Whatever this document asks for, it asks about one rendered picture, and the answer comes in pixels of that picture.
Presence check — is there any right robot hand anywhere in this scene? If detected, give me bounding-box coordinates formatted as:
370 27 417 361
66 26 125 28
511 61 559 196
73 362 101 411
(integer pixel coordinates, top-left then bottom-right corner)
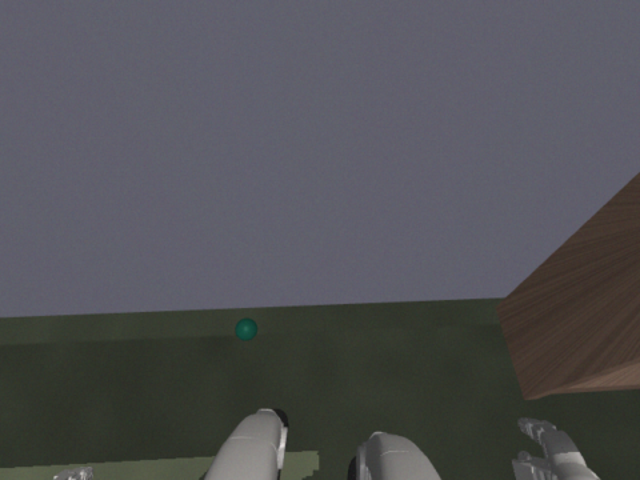
512 418 587 480

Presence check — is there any ball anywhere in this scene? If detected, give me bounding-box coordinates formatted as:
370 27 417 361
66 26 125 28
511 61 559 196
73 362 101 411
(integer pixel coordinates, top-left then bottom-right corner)
235 318 257 341

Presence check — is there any bookshelf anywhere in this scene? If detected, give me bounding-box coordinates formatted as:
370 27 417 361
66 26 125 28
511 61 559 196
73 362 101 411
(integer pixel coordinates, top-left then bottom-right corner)
495 172 640 400

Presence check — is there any right robot arm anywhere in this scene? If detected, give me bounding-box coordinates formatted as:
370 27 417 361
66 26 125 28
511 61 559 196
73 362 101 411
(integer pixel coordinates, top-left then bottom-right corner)
551 462 600 480

